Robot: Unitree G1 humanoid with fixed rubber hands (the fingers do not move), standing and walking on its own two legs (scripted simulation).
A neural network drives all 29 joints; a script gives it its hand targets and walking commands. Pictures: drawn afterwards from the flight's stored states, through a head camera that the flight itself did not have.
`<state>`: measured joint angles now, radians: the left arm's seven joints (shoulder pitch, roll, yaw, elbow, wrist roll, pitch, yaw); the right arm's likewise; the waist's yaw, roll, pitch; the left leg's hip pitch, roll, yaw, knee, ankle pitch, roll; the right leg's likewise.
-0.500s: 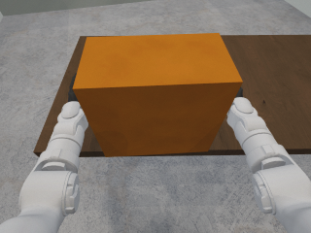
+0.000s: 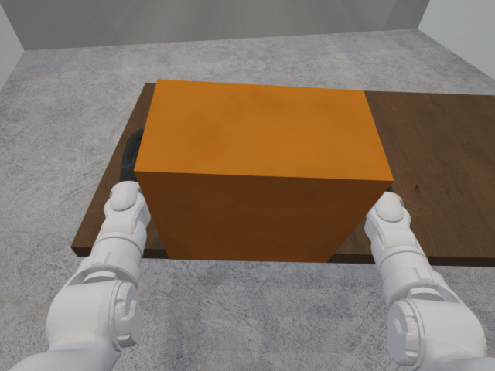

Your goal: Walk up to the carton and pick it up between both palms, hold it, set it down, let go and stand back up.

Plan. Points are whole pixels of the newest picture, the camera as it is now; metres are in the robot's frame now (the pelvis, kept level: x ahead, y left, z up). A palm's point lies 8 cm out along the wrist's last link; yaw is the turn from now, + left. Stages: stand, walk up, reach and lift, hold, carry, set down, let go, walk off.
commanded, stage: reach and lift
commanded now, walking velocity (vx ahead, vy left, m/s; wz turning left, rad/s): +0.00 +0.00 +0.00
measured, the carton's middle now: (254, 185) +0.41 +0.00 +0.08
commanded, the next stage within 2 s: none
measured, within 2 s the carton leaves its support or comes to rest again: neither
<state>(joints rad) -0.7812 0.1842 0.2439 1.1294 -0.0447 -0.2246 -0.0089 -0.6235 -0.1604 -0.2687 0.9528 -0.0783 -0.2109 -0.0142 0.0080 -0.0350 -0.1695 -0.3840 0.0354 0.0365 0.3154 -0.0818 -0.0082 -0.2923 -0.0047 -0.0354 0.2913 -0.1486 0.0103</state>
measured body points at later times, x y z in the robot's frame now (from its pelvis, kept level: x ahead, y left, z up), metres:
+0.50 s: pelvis -0.02 +0.02 +0.00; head +0.01 +0.05 +0.44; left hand +0.43 +0.21 +0.10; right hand +0.40 -0.20 +0.10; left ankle +0.04 +0.12 -0.75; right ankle -0.01 -0.12 -0.75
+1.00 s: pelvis +0.01 -0.01 +0.00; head -0.03 +0.01 +0.45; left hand +0.41 +0.21 +0.21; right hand +0.41 -0.20 +0.19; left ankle +0.04 +0.12 -0.75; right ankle -0.01 -0.12 -0.75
